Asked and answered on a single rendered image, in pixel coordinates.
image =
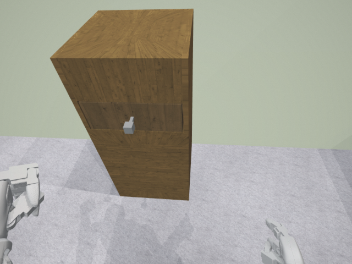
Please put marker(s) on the handle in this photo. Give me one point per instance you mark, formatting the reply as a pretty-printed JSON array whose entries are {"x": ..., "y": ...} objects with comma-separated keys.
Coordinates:
[{"x": 129, "y": 127}]

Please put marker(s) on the robot right hand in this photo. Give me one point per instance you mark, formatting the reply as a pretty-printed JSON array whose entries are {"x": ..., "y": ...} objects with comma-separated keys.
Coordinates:
[{"x": 286, "y": 251}]

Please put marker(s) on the drawer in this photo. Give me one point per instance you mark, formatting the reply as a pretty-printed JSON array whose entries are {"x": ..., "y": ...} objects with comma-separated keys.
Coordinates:
[{"x": 147, "y": 116}]

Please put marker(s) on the cabinet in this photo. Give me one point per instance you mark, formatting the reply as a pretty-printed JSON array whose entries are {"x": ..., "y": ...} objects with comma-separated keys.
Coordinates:
[{"x": 142, "y": 56}]

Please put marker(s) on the robot left forearm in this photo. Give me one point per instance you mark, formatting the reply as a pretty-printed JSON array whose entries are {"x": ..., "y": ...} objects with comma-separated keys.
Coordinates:
[{"x": 5, "y": 248}]

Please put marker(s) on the robot left hand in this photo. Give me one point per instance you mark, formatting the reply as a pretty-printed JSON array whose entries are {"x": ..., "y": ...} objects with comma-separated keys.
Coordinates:
[{"x": 23, "y": 183}]

